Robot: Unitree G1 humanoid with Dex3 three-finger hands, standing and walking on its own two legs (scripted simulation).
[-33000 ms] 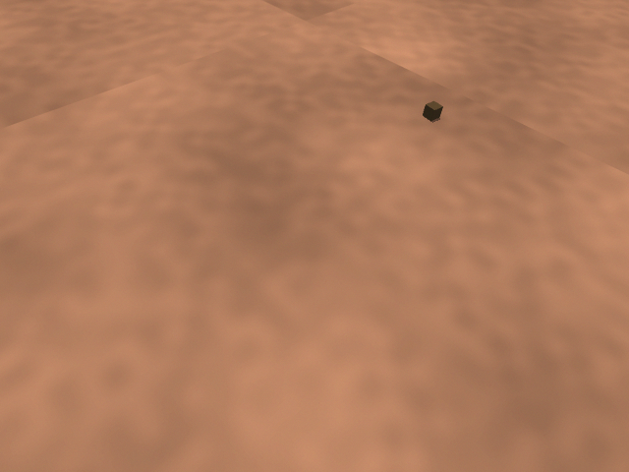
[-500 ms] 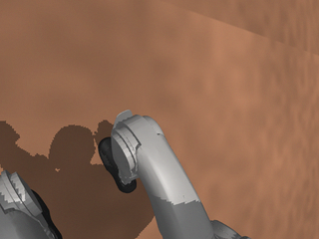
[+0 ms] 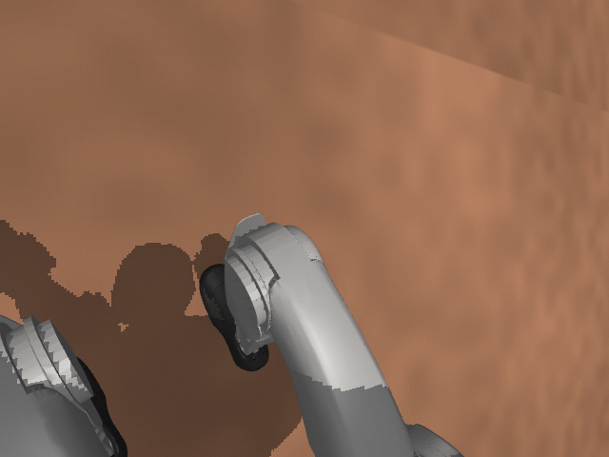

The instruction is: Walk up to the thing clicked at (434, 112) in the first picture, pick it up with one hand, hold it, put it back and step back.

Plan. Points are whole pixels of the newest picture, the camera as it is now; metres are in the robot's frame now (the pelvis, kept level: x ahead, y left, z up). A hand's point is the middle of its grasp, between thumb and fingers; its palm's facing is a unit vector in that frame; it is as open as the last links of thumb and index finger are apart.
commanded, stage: withdraw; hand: left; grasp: from above
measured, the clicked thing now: out of the picture +0.48 +0.35 -0.31
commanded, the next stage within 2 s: home in 0.56 s
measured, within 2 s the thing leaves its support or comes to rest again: neither
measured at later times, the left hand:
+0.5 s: hand out of the picture +0.48 +0.33 -0.10, palm faces -0.42 -0.25 -0.87, open 13.8 cm
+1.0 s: hand out of the picture +0.40 +0.34 -0.17, palm faces -0.39 -0.23 -0.89, open 10.7 cm
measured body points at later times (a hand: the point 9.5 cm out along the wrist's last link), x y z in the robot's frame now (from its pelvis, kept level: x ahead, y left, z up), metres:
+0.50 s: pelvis -0.01 -0.01 +0.01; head +0.22 +0.07 +0.39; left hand +0.50 +0.34 -0.05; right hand +0.05 -0.27 -0.08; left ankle +0.05 +0.13 -0.31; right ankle +0.12 -0.12 -0.31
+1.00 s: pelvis -0.01 +0.00 +0.00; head +0.23 +0.12 +0.36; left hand +0.41 +0.34 -0.12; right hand +0.10 -0.28 -0.08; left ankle +0.05 +0.13 -0.31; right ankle +0.12 -0.12 -0.31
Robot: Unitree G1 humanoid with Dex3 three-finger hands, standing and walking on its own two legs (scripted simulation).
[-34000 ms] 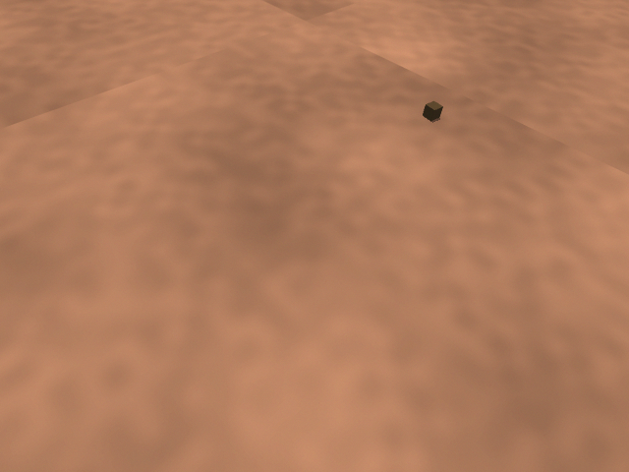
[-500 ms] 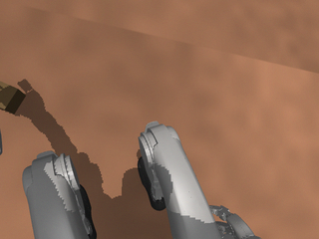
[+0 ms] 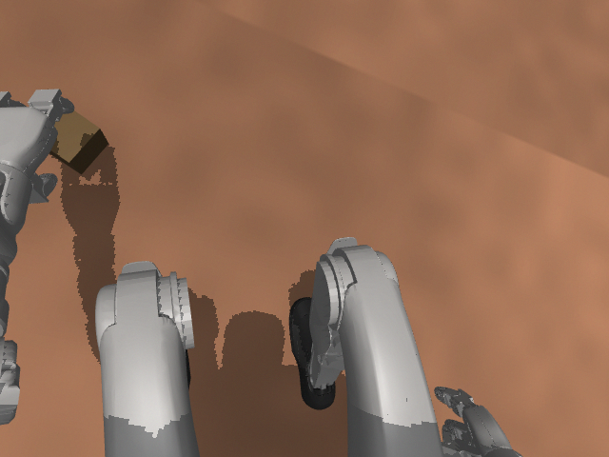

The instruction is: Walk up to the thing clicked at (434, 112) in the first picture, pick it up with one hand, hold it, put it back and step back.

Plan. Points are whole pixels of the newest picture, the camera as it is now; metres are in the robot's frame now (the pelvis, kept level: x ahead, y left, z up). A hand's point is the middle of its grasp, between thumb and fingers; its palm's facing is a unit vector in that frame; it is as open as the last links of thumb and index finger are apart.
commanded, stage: home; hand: left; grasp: from above
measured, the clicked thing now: (70, 139) +0.53 +0.29 -0.31
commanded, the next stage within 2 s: none
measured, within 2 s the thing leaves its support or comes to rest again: neither
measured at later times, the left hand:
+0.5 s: hand out of the picture +0.31 +0.24 +0.06, palm faces -0.17 -0.78 -0.60, open 7.3 cm
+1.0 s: hand out of the picture +0.24 +0.20 +0.28, palm faces +0.21 -0.95 -0.21, open 7.4 cm
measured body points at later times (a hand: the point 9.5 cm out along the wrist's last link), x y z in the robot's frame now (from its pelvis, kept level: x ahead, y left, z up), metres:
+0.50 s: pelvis +0.02 +0.00 +0.16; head +0.18 +0.04 +0.58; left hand +0.32 +0.28 +0.10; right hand +0.23 -0.22 +0.05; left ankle +0.07 +0.12 -0.31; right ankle +0.12 -0.14 -0.31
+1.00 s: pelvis +0.08 -0.01 +0.34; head +0.13 +0.01 +0.79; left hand +0.23 +0.25 +0.29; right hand +0.27 -0.23 +0.27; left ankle +0.07 +0.12 -0.31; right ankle +0.12 -0.14 -0.31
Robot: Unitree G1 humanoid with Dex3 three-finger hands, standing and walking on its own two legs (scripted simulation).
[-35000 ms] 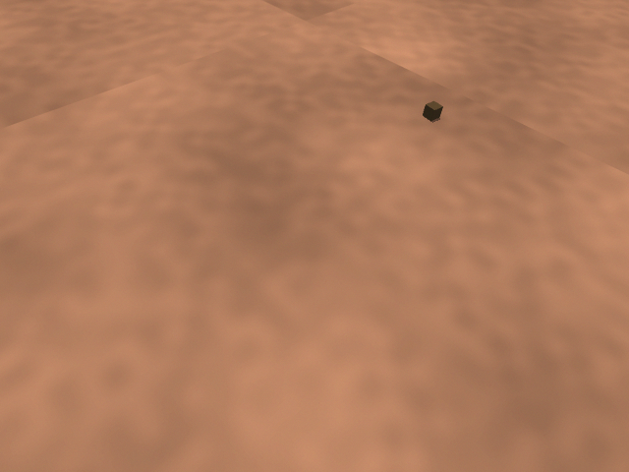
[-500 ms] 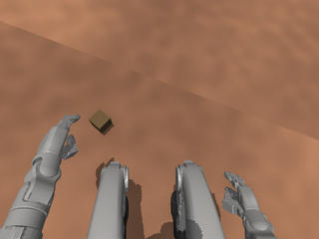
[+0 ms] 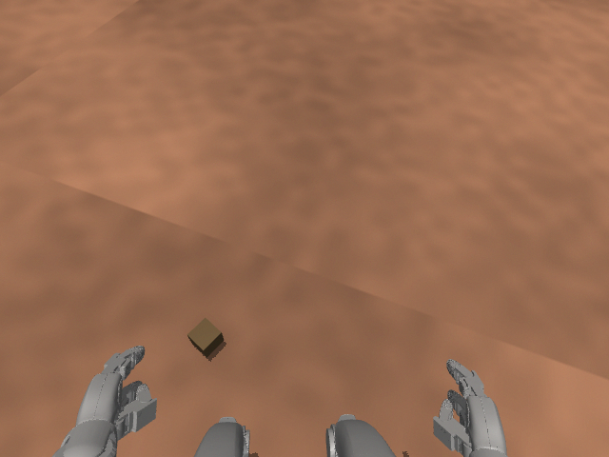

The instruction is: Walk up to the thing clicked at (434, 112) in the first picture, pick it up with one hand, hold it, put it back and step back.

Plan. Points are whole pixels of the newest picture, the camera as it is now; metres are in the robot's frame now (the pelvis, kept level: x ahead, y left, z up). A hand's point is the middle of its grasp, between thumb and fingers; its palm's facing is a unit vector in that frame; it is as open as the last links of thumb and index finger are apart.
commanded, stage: home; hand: left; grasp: from above
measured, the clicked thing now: (206, 337) +0.49 +0.22 -0.65
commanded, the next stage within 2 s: none
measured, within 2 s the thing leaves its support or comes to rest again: neither
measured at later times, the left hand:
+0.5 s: hand (126, 424) +0.17 +0.19 -0.02, palm faces +0.07 -0.98 -0.19, open 7.4 cm
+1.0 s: hand (129, 422) +0.17 +0.19 -0.02, palm faces +0.06 -0.98 -0.20, open 7.4 cm
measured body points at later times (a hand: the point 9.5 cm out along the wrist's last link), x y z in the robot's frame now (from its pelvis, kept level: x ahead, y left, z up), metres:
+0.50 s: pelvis +0.02 +0.01 +0.03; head +0.04 +0.02 +0.48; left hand +0.17 +0.24 -0.01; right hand +0.19 -0.23 -0.03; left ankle +0.02 +0.13 -0.65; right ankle +0.02 -0.13 -0.65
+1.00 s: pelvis +0.02 +0.01 +0.03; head +0.04 +0.01 +0.48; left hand +0.17 +0.24 +0.00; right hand +0.17 -0.24 -0.04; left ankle +0.02 +0.13 -0.65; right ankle +0.02 -0.13 -0.65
